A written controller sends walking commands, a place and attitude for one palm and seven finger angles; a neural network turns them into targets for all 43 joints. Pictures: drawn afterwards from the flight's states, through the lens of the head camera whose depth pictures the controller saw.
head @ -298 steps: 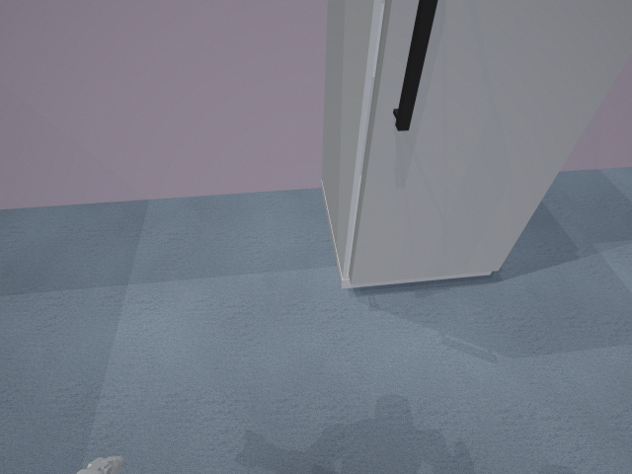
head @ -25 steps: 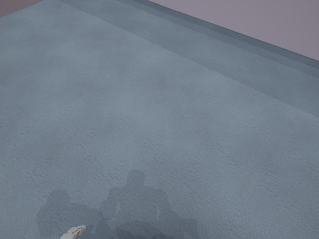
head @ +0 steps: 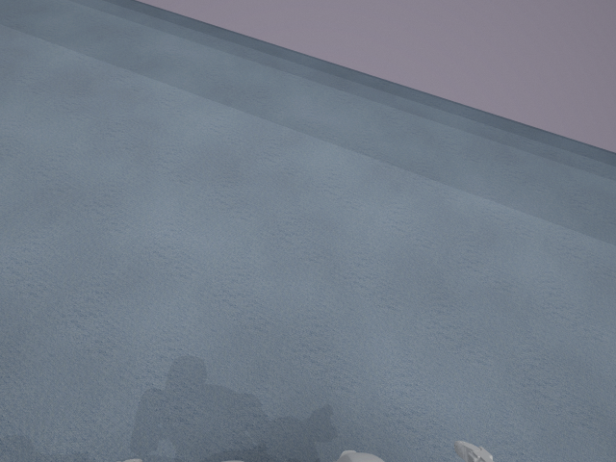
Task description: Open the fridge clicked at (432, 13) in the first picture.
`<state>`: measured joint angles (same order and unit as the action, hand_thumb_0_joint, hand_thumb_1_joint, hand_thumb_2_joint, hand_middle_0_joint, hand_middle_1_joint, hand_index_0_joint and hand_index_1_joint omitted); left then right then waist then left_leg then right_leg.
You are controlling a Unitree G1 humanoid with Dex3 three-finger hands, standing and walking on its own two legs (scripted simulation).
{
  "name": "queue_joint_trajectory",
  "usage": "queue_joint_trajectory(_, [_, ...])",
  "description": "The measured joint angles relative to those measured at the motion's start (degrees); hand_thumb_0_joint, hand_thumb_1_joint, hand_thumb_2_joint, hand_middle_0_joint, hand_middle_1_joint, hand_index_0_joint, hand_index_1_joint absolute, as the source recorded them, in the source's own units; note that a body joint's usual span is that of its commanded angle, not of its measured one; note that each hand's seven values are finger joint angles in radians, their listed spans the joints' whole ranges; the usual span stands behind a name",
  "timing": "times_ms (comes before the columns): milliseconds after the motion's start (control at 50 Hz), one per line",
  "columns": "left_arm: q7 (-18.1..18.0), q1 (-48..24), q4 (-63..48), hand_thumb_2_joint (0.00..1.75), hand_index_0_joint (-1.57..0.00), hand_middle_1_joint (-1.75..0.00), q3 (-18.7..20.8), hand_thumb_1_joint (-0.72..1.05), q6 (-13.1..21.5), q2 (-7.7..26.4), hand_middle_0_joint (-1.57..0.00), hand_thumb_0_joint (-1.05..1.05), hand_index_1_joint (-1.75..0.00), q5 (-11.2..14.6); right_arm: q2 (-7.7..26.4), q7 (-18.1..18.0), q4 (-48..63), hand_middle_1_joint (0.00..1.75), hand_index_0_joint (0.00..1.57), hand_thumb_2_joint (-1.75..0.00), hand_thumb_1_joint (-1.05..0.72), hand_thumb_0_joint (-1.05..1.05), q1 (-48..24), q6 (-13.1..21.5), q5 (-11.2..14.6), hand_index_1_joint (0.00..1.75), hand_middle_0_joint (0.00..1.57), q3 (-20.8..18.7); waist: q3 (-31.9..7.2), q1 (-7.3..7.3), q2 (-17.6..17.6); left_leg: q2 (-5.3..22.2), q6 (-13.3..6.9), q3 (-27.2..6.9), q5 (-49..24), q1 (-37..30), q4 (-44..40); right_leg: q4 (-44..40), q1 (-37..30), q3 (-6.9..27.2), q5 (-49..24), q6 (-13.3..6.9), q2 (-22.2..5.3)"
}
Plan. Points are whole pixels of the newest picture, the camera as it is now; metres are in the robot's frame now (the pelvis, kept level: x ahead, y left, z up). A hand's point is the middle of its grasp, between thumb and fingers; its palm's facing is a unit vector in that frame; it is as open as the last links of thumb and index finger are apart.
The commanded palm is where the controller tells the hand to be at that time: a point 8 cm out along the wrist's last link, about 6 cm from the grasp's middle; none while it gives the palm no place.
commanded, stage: walk to a spot facing it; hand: left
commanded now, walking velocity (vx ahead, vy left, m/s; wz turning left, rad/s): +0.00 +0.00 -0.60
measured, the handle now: out of the picture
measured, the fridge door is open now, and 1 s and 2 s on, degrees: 0 0 0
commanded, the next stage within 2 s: turn to face it in 0.70 s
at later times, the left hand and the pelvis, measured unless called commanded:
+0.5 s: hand (238, 452) +0.15 +0.10 -0.14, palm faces -0.29 -0.92 -0.27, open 7.4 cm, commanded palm none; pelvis -0.02 -0.05 +0.00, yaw -18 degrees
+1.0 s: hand out of the picture +0.12 +0.11 -0.19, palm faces -0.36 -0.92 -0.16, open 7.4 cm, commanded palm none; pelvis +0.10 -0.07 -0.01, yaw -29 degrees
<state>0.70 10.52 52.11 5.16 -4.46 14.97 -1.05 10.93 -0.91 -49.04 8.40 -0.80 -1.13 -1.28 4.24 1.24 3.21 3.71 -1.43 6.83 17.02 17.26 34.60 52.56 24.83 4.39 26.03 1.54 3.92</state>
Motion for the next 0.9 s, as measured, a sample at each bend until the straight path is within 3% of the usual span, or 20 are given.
queue_joint_trajectory(60, [0.89, 0.39, 0.03, 0.9, -0.2, -0.3, 0.78, 0.91, 0.05, 0.56, -0.2, 0.01, -0.29, -0.28, -0.64, -0.22, -0.39, 0.3, 0.2, -0.9, -0.9, 0.01, 1.51, 0.1, -0.21, 0.3, 0.2, 0.32, 0.15, -0.02, 0.08, 0.94, -0.15, 1.86, -1.37, -2.11, -3.63, 12.12, 3.21, -2.19, -2.04, 1.38, -1.93])
queue_joint_trajectory(140, [1.16, 0.97, 0.28, 0.9, -0.2, -0.3, 1.03, 0.91, -0.25, 0.41, -0.2, 0.01, -0.29, -0.13, -1.01, -0.22, -1.37, 0.3, 0.2, -0.9, -0.9, 0.01, 3.25, 0.34, -0.16, 0.3, 0.2, -0.06, 0.1, -0.27, -0.87, 2.5, -0.17, 4.33, -2.67, -3.83, -6.49, 13.83, 2.74, -3.94, -2.82, 2.81, -4.7])
queue_joint_trajectory(240, [1.21, 0.11, 0.71, 0.9, -0.2, -0.3, 0.79, 0.91, -0.93, -0.31, -0.2, 0.01, -0.29, -0.04, -1.04, 0.18, -2.77, 0.3, 0.2, -0.9, -0.9, 0.01, 4.84, 0.33, -0.27, 0.3, 0.2, -0.82, 0.63, -1.34, -1.93, 4.6, 0.54, 7.78, -2.57, -4.38, -6.59, 5.95, -0.45, -6.11, -0.75, 3.11, -7.04])
queue_joint_trajectory(340, [1.15, -2.19, 0.24, 0.9, -0.2, -0.3, 0.06, 0.91, -0.4, -1.56, -0.2, 0.01, -0.29, 0.07, 0.15, 0.71, -4.37, 0.3, 0.2, -0.9, -0.9, 0.01, 5.88, -0.09, -0.5, 0.3, 0.2, -1.89, 1.27, -2.75, -3.5, 7.21, 2.14, 11.27, -1.42, -3.35, -3.64, -5.21, -4.58, -8.61, 0.38, 1.97, -6.96])
queue_joint_trajectory(400, [0.97, -3.04, -0.9, 0.9, -0.2, -0.3, -0.67, 0.91, 0.95, -1.97, -0.2, 0.01, -0.29, 0.1, 1.4, 1.05, -4.82, 0.3, 0.2, -0.9, -0.9, 0.01, 7.24, -0.44, -0.29, 0.3, 0.2, -2.61, 0.89, -3.1, -4.4, 9.17, 3.87, 13.01, 0.76, -1.64, 1.34, -17.87, -9.67, -10.06, -6.53, -0.1, -6.17])
queue_joint_trajectory(420, [0.67, -3.47, -0.86, 0.9, -0.2, -0.3, -0.88, 0.91, 1.76, -2.41, -0.2, 0.01, -0.29, -0.03, 2.12, 1.09, -5.06, 0.3, 0.2, -0.9, -0.9, 0.01, 7.42, -0.88, -0.18, 0.3, 0.2, -2.82, 0.99, -3.22, -5.44, 9.87, 4.75, 11.62, 4.57, 0.02, 5.29, -18.28, -9.7, -10.26, -6.43, -1.81, -5.41])
queue_joint_trajectory(460, [0.19, -3.76, -1.0, 0.9, -0.2, -0.3, -1.55, 0.91, 2.56, -3.35, -0.2, 0.01, -0.29, 0.27, 3.23, 0.77, -5.64, 0.3, 0.2, -0.9, -0.9, 0.01, 7.43, -2.58, -0.18, 0.3, 0.2, -2.95, 1.04, -3.58, -6.78, 8.13, 5.68, 4.93, 11.49, 4.5, 15.73, -16.96, -9.37, -10.14, -5.7, -3.62, -4.5])
queue_joint_trajectory(500, [-0.23, -2.83, -1.05, 0.9, -0.2, -0.3, -1.73, 0.91, 3.08, -3.91, -0.2, 0.01, -0.29, 0.51, 3.62, 0.82, -6.29, 0.3, 0.2, -0.9, -0.9, 0.01, 7.12, -3.56, -0.38, 0.3, 0.2, -2.95, 0.43, -3.17, -6.59, 5.87, 6.05, 0.61, 10.39, 8.01, 24.11, -18.88, -10.55, -8.99, -6.5, -4.26, -3.99])
queue_joint_trajectory(540, [-0.38, -1.41, -0.6, 0.9, -0.2, -0.3, -1.99, 0.91, 3.54, -4.2, -0.2, 0.0, -0.29, 0.59, 3.77, 1.27, -6.36, 0.3, 0.2, -0.9, -0.9, 0.01, 6.68, -3.4, -0.71, 0.3, 0.2, -2.97, -0.33, -2.96, -6.26, 4.95, 6.61, -1.32, 5.81, 10.3, 27.59, -22.34, -12.35, -7.81, -8.28, -4.43, -3.34])
queue_joint_trajectory(680, [-0.11, 3.85, 2.51, 0.9, -0.2, -0.3, -2.76, 0.91, 5.55, -4.98, -0.2, 0.0, -0.29, 0.44, 3.48, 1.94, -5.53, 0.3, 0.2, -0.9, -0.9, 0.01, 5.09, -1.51, -0.97, 0.3, 0.19, -2.8, -2.45, -2.32, -5.47, 4.2, 7.48, -4.0, -2.16, 13.54, 25.16, -30.22, -17.34, -5.21, -10.93, -5.57, -1.2])
queue_joint_trajectory(800, [-0.62, 8.37, 5.81, 0.9, -0.2, -0.3, -3.13, 0.91, 6.58, -5.93, -0.2, 0.01, -0.29, 0.01, 2.73, 1.97, -5.76, 0.3, 0.2, -0.9, -0.9, 0.01, 2.62, -0.8, -0.7, 0.3, 0.19, -2.24, -2.86, -0.63, -4.99, 3.19, 6.84, -4.06, -2.18, 13.55, 19.28, -32.56, -20.9, -3.89, -9.74, -5.41, -0.02])
queue_joint_trajectory(900, [-1.25, 11.21, 8.46, 0.9, -0.2, -0.3, -3.09, 0.91, 6.02, -6.04, -0.2, 0.01, -0.29, -0.16, 1.2, 1.69, -5.29, 0.3, 0.2, -0.9, -0.9, 0.01, -0.68, -0.16, -0.07, 0.3, 0.19, -1.25, -1.83, 1.46, -3.5, 1.32, 5.54, -2.69, -0.19, 10.06, 9.62, -31.31, -23.02, -2.02, -6.66, -4.1, -0.33])
